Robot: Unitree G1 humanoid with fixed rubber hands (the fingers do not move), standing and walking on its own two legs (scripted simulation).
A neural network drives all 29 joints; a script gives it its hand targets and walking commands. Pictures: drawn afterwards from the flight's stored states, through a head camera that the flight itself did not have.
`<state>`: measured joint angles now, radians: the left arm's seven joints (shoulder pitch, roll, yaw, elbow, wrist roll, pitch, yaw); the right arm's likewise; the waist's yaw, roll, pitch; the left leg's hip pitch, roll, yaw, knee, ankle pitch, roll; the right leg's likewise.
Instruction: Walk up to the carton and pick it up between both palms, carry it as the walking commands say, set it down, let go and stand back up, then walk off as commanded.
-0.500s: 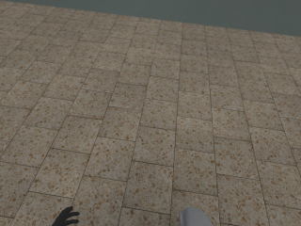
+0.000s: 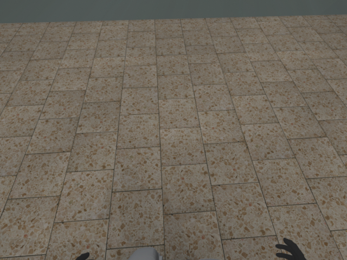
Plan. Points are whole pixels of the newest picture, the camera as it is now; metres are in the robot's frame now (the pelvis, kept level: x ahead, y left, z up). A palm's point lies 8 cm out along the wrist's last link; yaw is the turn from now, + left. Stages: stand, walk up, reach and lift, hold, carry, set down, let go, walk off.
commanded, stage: walk off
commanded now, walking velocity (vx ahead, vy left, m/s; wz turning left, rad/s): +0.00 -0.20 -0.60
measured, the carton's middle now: out of the picture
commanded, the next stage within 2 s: stand in 0.26 s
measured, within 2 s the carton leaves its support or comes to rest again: neither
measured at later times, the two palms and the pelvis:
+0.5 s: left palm (149, 232) +0.18 +0.09 -0.10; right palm out of the picture -0.08 -0.42 -0.13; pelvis -0.03 -0.12 -0.01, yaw -16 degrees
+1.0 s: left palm out of the picture +0.06 +0.07 -0.13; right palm out of the picture -0.06 -0.39 -0.12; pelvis -0.03 -0.15 +0.01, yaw -17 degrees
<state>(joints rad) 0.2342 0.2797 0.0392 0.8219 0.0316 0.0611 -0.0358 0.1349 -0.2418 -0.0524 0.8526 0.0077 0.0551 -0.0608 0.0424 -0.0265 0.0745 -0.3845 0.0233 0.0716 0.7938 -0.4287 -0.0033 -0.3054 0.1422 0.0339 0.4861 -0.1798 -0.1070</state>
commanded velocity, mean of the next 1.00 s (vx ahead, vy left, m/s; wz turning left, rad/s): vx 0.00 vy -0.05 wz -0.14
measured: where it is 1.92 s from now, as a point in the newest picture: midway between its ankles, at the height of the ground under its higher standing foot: outside the picture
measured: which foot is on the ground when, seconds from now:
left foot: up 0.00-0.04, down 0.06-0.44, up 0.46-0.78, down 0.80-1.00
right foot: down 0.00-0.06, up 0.08-0.42, down 0.44-1.00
